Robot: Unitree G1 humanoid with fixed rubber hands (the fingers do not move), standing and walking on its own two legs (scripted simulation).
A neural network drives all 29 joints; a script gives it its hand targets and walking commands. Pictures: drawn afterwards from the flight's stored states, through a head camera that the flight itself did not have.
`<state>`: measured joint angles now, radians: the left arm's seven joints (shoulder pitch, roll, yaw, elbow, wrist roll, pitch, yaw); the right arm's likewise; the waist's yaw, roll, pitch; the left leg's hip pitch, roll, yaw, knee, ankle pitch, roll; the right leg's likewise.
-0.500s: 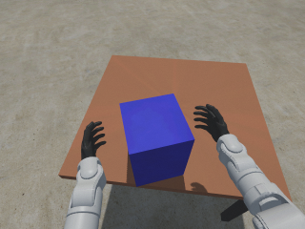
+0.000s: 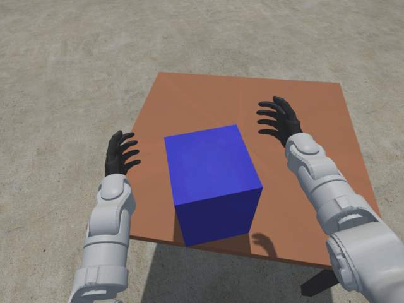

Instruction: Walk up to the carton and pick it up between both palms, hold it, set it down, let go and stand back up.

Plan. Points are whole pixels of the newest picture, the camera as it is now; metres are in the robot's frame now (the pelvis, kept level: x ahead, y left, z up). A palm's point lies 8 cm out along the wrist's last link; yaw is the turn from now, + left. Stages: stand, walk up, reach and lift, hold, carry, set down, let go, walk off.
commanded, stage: reach and lift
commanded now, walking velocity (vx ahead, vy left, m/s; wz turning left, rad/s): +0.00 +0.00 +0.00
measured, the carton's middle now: (209, 189) +0.40 +0.08 -0.08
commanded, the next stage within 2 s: none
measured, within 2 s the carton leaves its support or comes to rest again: neither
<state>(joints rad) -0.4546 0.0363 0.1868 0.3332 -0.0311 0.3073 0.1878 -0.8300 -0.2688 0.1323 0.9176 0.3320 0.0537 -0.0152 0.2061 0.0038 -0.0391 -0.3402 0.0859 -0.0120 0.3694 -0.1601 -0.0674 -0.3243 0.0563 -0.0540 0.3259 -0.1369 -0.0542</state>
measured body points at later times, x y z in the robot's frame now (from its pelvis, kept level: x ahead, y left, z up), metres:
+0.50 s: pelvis +0.01 +0.01 +0.00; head +0.09 +0.02 +0.44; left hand +0.32 +0.26 -0.01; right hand +0.45 -0.06 +0.00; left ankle +0.01 +0.16 -0.74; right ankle +0.01 -0.08 -0.74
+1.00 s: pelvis -0.01 +0.02 -0.03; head +0.10 +0.02 +0.40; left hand +0.33 +0.24 -0.05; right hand +0.46 -0.05 -0.04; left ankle +0.01 +0.16 -0.74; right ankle +0.01 -0.08 -0.74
